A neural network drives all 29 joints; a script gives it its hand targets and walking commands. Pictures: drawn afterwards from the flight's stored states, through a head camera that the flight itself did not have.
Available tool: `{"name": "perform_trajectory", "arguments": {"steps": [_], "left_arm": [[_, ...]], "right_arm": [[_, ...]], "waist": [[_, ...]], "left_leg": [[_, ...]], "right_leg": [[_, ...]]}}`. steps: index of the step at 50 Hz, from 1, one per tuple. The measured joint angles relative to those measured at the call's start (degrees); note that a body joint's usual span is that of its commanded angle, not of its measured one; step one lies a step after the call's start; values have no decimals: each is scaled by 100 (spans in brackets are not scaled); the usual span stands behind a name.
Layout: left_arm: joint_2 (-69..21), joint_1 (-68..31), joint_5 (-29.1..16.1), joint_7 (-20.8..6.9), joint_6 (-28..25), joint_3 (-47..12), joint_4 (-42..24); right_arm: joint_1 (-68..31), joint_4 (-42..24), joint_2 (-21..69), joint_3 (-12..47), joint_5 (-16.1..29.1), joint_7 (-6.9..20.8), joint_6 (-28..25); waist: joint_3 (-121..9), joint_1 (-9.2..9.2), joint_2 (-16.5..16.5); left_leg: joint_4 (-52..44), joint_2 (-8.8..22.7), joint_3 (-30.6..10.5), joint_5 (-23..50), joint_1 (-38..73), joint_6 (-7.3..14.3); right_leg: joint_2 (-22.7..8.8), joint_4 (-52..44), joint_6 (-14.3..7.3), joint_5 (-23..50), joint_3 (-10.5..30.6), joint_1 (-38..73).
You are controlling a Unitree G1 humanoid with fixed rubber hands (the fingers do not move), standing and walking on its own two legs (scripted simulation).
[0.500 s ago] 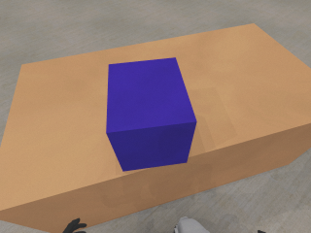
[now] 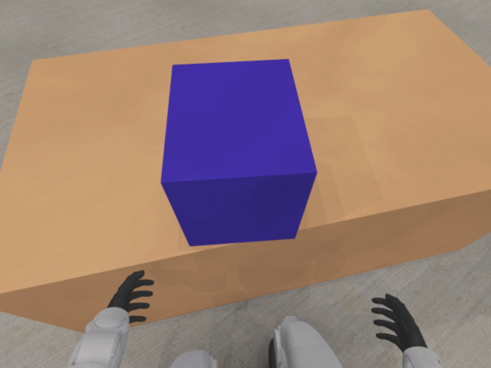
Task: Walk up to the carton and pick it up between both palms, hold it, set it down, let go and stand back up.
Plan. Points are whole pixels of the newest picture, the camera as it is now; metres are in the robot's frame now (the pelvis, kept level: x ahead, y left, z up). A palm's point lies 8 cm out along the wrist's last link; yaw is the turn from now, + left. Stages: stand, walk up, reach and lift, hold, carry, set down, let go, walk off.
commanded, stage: reach and lift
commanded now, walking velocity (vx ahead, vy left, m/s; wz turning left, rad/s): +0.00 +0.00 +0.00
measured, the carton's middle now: (237, 156) +0.49 +0.01 -0.02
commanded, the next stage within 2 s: none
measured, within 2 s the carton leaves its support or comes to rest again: neither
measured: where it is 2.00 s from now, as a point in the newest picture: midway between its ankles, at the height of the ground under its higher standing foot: outside the picture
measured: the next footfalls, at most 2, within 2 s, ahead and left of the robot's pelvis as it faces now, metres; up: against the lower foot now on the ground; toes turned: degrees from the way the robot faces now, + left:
none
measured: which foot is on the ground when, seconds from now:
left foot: down 0.00-1.00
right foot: down 0.00-1.00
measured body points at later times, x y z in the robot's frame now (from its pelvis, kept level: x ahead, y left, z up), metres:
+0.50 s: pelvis +0.01 +0.01 +0.02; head +0.03 +0.01 +0.47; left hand +0.19 +0.24 -0.07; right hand +0.15 -0.22 -0.08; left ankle -0.04 +0.13 -0.69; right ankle +0.09 -0.10 -0.69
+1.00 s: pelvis +0.02 +0.00 +0.04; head +0.02 +0.01 +0.48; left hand +0.21 +0.23 -0.03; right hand +0.19 -0.22 -0.04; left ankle -0.04 +0.13 -0.69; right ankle +0.09 -0.10 -0.69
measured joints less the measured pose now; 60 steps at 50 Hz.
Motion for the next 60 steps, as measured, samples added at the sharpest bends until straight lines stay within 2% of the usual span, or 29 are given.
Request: {"name": "perform_trajectory", "arguments": {"steps": [5,10,15,20,34,40,49,60], "left_arm": [[-34,176,110,-58,-251,92,32],[85,413,-48,-11,-582,79,191],[205,643,-326,106,-1033,-39,280],[200,798,-580,199,-1468,-194,364],[-181,824,-687,434,-2478,-412,869],[-156,867,-766,485,-2961,-471,949],[-18,754,-1123,492,-3794,-646,1325],[-97,637,-1334,446,-4746,-787,1725]], "right_arm": [[140,34,328,220,8,-239,-170],[407,105,612,199,-69,-314,-280],[613,112,727,160,-83,-239,-496],[648,210,642,107,-34,-138,-769],[638,393,304,198,369,103,-1291],[731,345,381,236,480,108,-1531],[590,364,424,237,676,144,-1849],[130,791,264,370,1076,198,-2432]], "waist": [[-161,-9,-81],[-251,67,-60],[-347,129,15],[-475,107,65],[-523,166,-3],[-469,175,-18],[-550,155,8],[-699,177,105]], "left_leg": [[-410,5,-182,250,134,-52],[-484,52,-274,306,122,-51],[-458,93,-269,284,97,-40],[-566,68,-215,305,220,-3],[-1403,-56,-75,647,1009,48],[-1753,-64,-109,819,1248,37],[-1828,-97,-158,843,1230,32],[-1744,-129,-255,764,1150,42]], "right_leg": [[-27,-465,-35,172,-189,260],[-4,-681,-46,264,-297,358],[29,-763,-23,303,-303,384],[11,-854,23,322,-250,495],[-55,-1424,81,517,-90,1160],[-50,-1746,69,650,-109,1412],[-78,-1756,71,616,-127,1388],[-110,-1670,101,501,-174,1345]]}}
